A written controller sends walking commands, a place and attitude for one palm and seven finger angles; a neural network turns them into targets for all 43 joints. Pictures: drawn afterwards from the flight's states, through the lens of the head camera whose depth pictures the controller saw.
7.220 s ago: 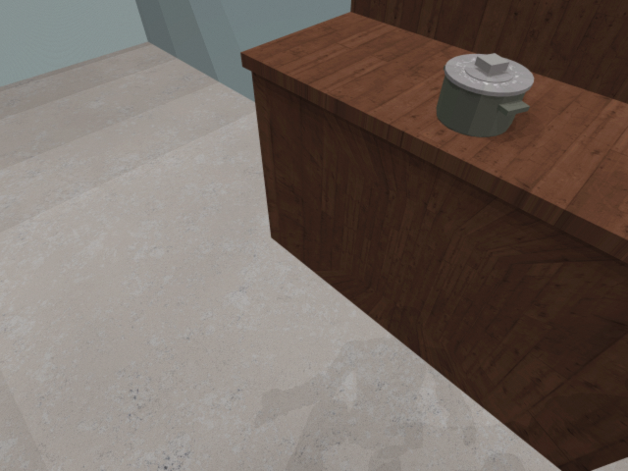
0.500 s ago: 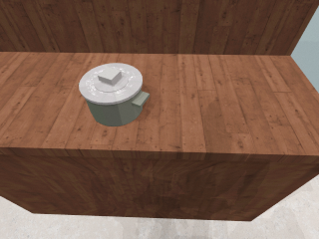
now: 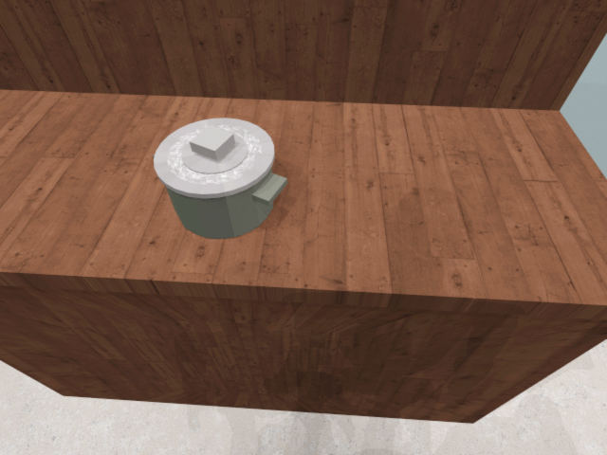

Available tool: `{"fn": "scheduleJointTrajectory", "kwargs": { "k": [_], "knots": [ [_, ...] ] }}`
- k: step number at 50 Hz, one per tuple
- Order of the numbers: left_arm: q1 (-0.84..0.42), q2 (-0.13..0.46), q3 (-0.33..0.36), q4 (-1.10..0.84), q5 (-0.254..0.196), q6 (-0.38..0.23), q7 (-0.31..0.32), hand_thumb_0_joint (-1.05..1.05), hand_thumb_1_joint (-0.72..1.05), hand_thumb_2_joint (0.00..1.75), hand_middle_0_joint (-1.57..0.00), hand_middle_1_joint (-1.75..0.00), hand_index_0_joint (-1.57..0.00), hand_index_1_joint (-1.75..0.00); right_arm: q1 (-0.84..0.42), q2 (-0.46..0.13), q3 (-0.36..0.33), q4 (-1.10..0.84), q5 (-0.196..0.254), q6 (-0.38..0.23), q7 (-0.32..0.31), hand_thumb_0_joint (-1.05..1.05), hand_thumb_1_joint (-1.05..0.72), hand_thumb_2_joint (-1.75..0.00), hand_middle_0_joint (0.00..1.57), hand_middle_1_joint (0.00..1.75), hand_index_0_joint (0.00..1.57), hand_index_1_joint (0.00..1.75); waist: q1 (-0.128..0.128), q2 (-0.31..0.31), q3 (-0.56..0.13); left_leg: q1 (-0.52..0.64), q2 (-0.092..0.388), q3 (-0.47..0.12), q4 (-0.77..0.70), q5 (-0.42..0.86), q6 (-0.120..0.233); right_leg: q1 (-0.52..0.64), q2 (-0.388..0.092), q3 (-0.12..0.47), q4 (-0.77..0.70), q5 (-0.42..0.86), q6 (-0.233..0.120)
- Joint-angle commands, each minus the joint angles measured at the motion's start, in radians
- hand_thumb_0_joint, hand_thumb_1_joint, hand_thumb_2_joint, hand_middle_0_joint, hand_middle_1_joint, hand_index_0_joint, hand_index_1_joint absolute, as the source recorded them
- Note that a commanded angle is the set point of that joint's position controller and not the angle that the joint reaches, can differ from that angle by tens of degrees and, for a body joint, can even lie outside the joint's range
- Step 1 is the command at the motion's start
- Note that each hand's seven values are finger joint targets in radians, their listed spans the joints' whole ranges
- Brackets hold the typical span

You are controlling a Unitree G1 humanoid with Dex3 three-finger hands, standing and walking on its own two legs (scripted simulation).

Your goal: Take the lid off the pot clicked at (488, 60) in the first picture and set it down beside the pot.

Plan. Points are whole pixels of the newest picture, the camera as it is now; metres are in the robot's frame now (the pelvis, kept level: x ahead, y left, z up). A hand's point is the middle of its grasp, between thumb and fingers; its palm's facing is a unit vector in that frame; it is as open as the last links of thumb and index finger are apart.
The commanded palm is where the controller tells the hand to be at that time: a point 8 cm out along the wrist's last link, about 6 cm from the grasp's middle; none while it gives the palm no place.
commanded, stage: lift the closed hand beside the body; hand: left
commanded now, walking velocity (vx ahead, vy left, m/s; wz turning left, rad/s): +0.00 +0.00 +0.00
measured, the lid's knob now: (212, 142) +0.49 +0.16 +0.15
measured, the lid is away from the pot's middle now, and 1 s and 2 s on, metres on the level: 0.00 0.00 0.00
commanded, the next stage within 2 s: raise the hand higher, near the body in 0.66 s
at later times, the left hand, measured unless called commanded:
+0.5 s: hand out of the picture +0.08 +0.22 +0.01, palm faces +0.24 -0.93 -0.27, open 3.9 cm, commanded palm +0.04 +0.27 +0.04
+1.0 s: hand out of the picture +0.09 +0.26 +0.10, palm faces +0.31 -0.85 -0.43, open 3.1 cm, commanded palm +0.03 +0.30 +0.13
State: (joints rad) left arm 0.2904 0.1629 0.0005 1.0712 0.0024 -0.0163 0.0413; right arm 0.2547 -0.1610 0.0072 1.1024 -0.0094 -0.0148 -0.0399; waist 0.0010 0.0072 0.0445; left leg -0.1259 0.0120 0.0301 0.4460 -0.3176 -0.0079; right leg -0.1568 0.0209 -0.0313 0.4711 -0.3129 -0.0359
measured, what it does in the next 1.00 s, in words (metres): shifts its weight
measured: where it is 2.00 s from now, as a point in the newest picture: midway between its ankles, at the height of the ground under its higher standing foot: outside the picture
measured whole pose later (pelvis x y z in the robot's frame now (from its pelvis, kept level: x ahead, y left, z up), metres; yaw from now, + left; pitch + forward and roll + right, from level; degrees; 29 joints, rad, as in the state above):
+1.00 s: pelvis -0.05 +0.03 +0.00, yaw +1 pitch -5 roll -1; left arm 0.71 0.29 0.20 -0.45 0.00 -0.10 0.08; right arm 0.23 -0.19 0.01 0.63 0.01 -0.22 -0.05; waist 0.07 0.06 0.03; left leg -0.13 -0.03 0.03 0.48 -0.27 0.04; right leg -0.13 -0.02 -0.03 0.46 -0.24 0.01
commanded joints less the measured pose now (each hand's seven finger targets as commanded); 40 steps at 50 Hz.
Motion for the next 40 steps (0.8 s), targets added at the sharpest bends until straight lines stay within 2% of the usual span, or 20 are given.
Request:
{"fn": "scheduleJointTrajectory", "kwargs": {
  "k": [1, 2, 3, 4, 5, 6, 7, 8, 9, 10, 11, 14, 17, 20, 25, 27, 29, 30, 38, 40],
  "knots": [
    [0.067, 0.12, 0.02, -0.027, 0.0, -0.011, 0.007, 0.0, 0.9, 0.9, -0.2, -0.3, -0.2, -0.3, 0.069, -0.079, -0.01, -0.016, 0.001, -0.014, -0.004, 0.0, -0.9, -0.9, 0.2, 0.3, 0.2, 0.3, -0.001, 0.001, -0.014, -0.003, 0.091, -0.075, -0.047, 0.306, 0.021, 0.01, -0.143, 0.115, -0.061, 0.402, -0.02],
    [0.161, 0.13, 0.029, 0.023, 0.019, -0.037, 0.043, 0.0, 0.9, 0.9, -0.2, -0.3, -0.2, -0.3, -0.045, -0.116, -0.025, -0.082, 0.009, -0.018, 0.007, 0.0, -0.9, -0.9, 0.2, 0.3, 0.2, 0.3, 0.05, -0.129, 0.019, -0.127, 0.081, -0.003, 0.2, 0.289, 0.003, 0.022, -0.197, 0.172, -0.068, 0.939, 0.049],
    [-0.531, 0.294, 0.04, -1.2, -0.11, -0.199, 0.049, 0.0, 0.9, 0.9, -0.24, -0.35, -0.24, -0.35, -0.027, -0.23, -0.019, -0.397, 0.078, -0.198, 0.002, 0.0, -0.9, -0.9, 0.2, 0.3, 0.2, 0.3, 0.011, 0.051, -0.44, 0.073, -0.007, -0.044, -0.007, 0.411, 0.025, 0.204, -0.131, 0.112, 0.03, 0.816, -0.001],
    [-0.332, 0.375, 0.125, -1.166, -0.093, -0.145, 0.124, 0.0, 0.9, 0.9, -0.29, -0.4, -0.29, -0.4, -0.104, -0.181, -0.014, -0.354, 0.069, -0.258, -0.022, 0.0, -0.9, -0.9, 0.2, 0.3, 0.2, 0.3, 0.013, 0.151, -0.389, 0.117, -0.002, -0.022, 0.033, 0.407, 0.022, 0.121, -0.096, 0.073, 0.028, 0.61, -0.007],
    [0.005, 0.192, 0.039, -1.1, -0.048, -0.037, 0.127, 0.0, 0.9, 0.9, -0.33, -0.44, -0.33, -0.44, -0.082, -0.163, -0.022, -0.378, 0.072, -0.285, -0.024, 0.0, -0.9, -0.9, 0.2, 0.3, 0.2, 0.3, 0.029, 0.243, -0.359, 0.124, 0.004, -0.063, -0.037, 0.492, 0.014, 0.086, -0.062, 0.037, 0.01, 0.465, -0.015],
    [0.165, 0.079, 0.022, -0.938, -0.035, 0.029, 0.126, 0.0, 0.9, 0.9, -0.38, -0.49, -0.38, -0.49, -0.131, -0.167, -0.022, -0.335, 0.057, -0.295, -0.021, 0.0, -0.9, -0.9, 0.2, 0.3, 0.2, 0.3, 0.038, 0.204, -0.26, 0.119, 0.011, -0.059, -0.026, 0.596, 0.015, 0.066, -0.06, -0.008, -0.022, 0.453, -0.006],
    [0.229, 0.032, -0.012, -0.861, -0.011, 0.052, 0.112, 0.0, 0.9, 0.9, -0.42, -0.54, -0.42, -0.54, -0.118, -0.169, -0.036, -0.359, 0.042, -0.296, -0.004, 0.0, -0.9, -0.9, 0.2, 0.3, 0.2, 0.3, 0.033, 0.123, -0.161, 0.082, 0.011, -0.065, -0.023, 0.627, 0.017, 0.023, -0.056, -0.036, -0.035, 0.447, 0.009],
    [0.251, 0.033, 0.008, -0.766, 0.011, 0.056, 0.098, 0.0, 0.9, 0.9, -0.46, -0.59, -0.46, -0.59, -0.11, -0.176, -0.061, -0.374, 0.027, -0.279, 0.01, 0.0, -0.9, -0.9, 0.2, 0.3, 0.2, 0.3, 0.023, -0.021, -0.095, 0.014, 0.019, -0.064, -0.014, 0.597, 0.024, -0.026, -0.049, -0.053, -0.033, 0.433, 0.02],
    [0.399, 0.023, 0.05, -0.69, 0.014, 0.049, 0.083, 0.0, 0.9, 0.9, -0.51, -0.64, -0.51, -0.64, -0.127, -0.177, -0.083, -0.398, 0.025, -0.256, 0.023, 0.0, -0.9, -0.9, 0.2, 0.3, 0.2, 0.3, 0.043, -0.132, -0.074, -0.038, 0.027, -0.063, -0.011, 0.566, 0.024, -0.018, -0.046, -0.064, -0.035, 0.427, 0.022],
    [0.463, 0.021, 0.041, -0.716, 0.021, 0.037, 0.059, 0.0, 0.9, 0.9, -0.55, -0.68, -0.55, -0.68, -0.139, -0.174, -0.091, -0.432, 0.022, -0.233, 0.035, 0.0, -0.9, -0.9, 0.2, 0.3, 0.2, 0.3, 0.051, -0.187, -0.05, -0.074, 0.021, -0.045, -0.006, 0.497, 0.024, -0.026, -0.051, -0.054, -0.029, 0.417, 0.028],
    [0.493, 0.051, 0.068, -0.833, 0.011, 0.015, 0.038, 0.0, 0.9, 0.9, -0.6, -0.73, -0.6, -0.73, -0.169, -0.167, -0.094, -0.483, 0.026, -0.219, 0.041, 0.0, -0.9, -0.9, 0.2, 0.3, 0.2, 0.3, 0.067, -0.166, -0.042, -0.1, 0.016, -0.037, -0.021, 0.423, 0.018, -0.011, -0.054, -0.047, -0.029, 0.354, 0.025],
    [0.374, 0.189, 0.161, -1.139, -0.014, -0.051, 0.027, 0.0, 0.9, 0.9, -0.73, -0.88, -0.73, -0.88, -0.206, -0.164, -0.079, -0.603, 0.035, -0.206, 0.025, 0.0, -0.9, -0.9, 0.2, 0.3, 0.2, 0.3, 0.049, -0.053, -0.042, -0.1, 0.001, -0.011, -0.031, 0.212, 0.018, -0.032, -0.059, -0.02, -0.082, 0.181, 0.024],
    [0.269, 0.158, 0.132, -1.191, -0.028, -0.085, 0.013, 0.0, 0.9, 0.9, -0.86, -1.02, -0.86, -1.02, -0.188, -0.154, -0.058, -0.655, 0.035, -0.189, -0.003, 0.0, -0.9, -0.9, 0.2, 0.3, 0.2, 0.3, 0.021, -0.065, 0.033, -0.108, -0.016, 0.0, -0.026, 0.063, 0.031, -0.132, -0.05, 0.007, -0.145, -0.006, 0.031],
    [0.192, 0.176, 0.132, -1.349, -0.035, -0.118, 0.015, 0.0, 0.9, 0.9, -0.99, -1.16, -0.99, -1.16, -0.176, -0.149, -0.048, -0.694, 0.028, -0.197, -0.02, 0.0, -0.9, -0.9, 0.2, 0.3, 0.2, 0.3, 0.013, 0.037, -0.023, -0.05, -0.025, 0.006, -0.024, 0.008, 0.036, -0.133, -0.056, 0.019, -0.179, -0.068, 0.029],
    [0.199, 0.178, 0.137, -1.438, -0.038, -0.117, 0.03, 0.0, 0.9, 0.9, -1.21, -1.4, -1.21, -1.4, -0.17, -0.146, -0.031, -0.707, 0.019, -0.206, -0.035, 0.0, -0.9, -0.9, 0.2, 0.3, 0.2, 0.3, 0.016, 0.016, -0.036, -0.026, -0.025, -0.012, -0.038, -0.006, 0.042, -0.102, -0.046, 0.007, -0.184, -0.071, 0.028],
    [0.221, 0.19, 0.151, -1.505, -0.037, -0.118, 0.033, 0.0, 0.9, 0.9, -1.3, -1.5, -1.3, -1.5, -0.172, -0.149, -0.028, -0.71, 0.017, -0.214, -0.037, 0.0, -0.9, -0.9, 0.2, 0.3, 0.2, 0.3, 0.03, 0.059, -0.037, -0.014, -0.02, -0.025, -0.051, 0.013, 0.041, -0.076, -0.044, 0.003, -0.169, -0.038, 0.022],
    [0.275, 0.235, 0.216, -1.521, -0.03, -0.112, 0.047, 0.0, 0.9, 0.9, -1.3, -1.5, -1.3, -1.5, -0.179, -0.149, -0.028, -0.698, 0.016, -0.222, -0.034, 0.0, -0.9, -0.9, 0.2, 0.3, 0.2, 0.3, 0.046, 0.09, -0.062, -0.013, -0.015, -0.033, -0.057, 0.031, 0.035, -0.046, -0.039, -0.007, -0.15, -0.004, 0.018],
    [0.285, 0.2, 0.185, -1.543, -0.032, -0.113, 0.044, 0.0, 0.9, 0.9, -1.3, -1.5, -1.3, -1.5, -0.186, -0.138, -0.019, -0.701, 0.014, -0.225, -0.033, 0.0, -0.9, -0.9, 0.2, 0.3, 0.2, 0.3, 0.047, 0.082, -0.043, -0.031, -0.013, -0.045, -0.07, 0.041, 0.035, -0.033, -0.039, -0.013, -0.142, 0.013, 0.016],
    [0.357, 0.267, 0.287, -1.675, -0.022, -0.123, 0.056, 0.0, 0.9, 0.9, -1.3, -1.5, -1.3, -1.5, -0.21, -0.133, -0.025, -0.68, 0.016, -0.249, -0.026, 0.0, -0.9, -0.9, 0.2, 0.3, 0.2, 0.3, 0.076, 0.052, -0.046, -0.04, 0.009, -0.076, -0.094, 0.13, 0.028, 0.023, -0.027, -0.022, -0.097, 0.097, 0.014],
    [0.388, 0.219, 0.248, -1.654, -0.016, -0.123, 0.05, 0.0, 0.9, 0.9, -1.3, -1.5, -1.3, -1.5, -0.208, -0.131, -0.023, -0.669, 0.015, -0.26, -0.019, 0.0, -0.9, -0.9, 0.2, 0.3, 0.2, 0.3, 0.07, 0.028, -0.032, -0.047, 0.01, -0.078, -0.091, 0.134, 0.027, 0.009, -0.027, -0.027, -0.091, 0.096, 0.015]
  ]
}}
